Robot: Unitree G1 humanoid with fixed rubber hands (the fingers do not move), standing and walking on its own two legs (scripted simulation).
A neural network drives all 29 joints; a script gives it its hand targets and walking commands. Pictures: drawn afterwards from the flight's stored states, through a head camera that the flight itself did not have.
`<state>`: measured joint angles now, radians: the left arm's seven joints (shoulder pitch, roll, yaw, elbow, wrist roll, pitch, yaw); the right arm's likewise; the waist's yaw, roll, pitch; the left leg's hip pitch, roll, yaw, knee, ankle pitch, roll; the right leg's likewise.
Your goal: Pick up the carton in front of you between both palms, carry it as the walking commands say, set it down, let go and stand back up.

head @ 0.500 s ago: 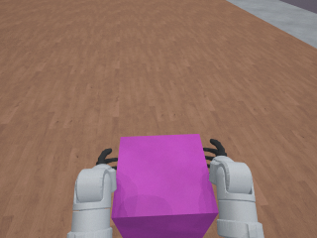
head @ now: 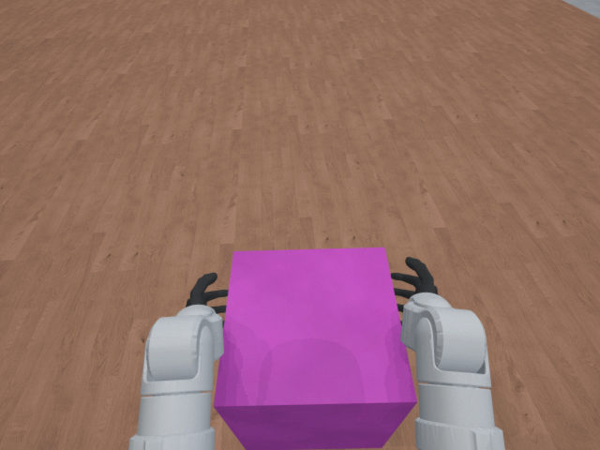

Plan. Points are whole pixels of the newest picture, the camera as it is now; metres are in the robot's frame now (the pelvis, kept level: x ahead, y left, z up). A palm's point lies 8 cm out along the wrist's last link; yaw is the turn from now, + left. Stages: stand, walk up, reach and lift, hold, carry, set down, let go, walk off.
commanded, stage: carry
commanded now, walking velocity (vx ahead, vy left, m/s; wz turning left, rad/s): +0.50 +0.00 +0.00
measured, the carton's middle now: (311, 354) +0.29 +0.00 -0.04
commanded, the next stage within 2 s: none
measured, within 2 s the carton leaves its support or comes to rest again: neither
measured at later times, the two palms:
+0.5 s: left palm (214, 163) +0.62 +0.18 +0.07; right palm (364, 152) +0.62 -0.10 +0.09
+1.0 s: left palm (254, 88) +0.94 +0.13 +0.06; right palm (367, 83) +0.95 -0.15 +0.06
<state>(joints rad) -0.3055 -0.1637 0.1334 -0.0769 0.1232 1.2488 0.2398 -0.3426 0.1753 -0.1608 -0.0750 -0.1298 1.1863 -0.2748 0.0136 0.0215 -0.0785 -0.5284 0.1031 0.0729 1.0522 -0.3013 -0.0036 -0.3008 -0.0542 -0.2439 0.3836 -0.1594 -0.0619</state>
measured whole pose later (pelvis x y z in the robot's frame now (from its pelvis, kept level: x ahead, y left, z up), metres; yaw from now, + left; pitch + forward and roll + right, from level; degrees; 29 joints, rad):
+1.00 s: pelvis +0.65 -0.01 +0.01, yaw +0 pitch +4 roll +2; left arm -0.31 -0.16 0.13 -0.12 0.12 1.22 0.24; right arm -0.34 0.18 -0.15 -0.12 -0.13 1.16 -0.27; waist 0.00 0.02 0.00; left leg -0.55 0.09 0.09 0.89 -0.30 -0.02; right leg -0.25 -0.05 -0.23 0.33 -0.16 -0.06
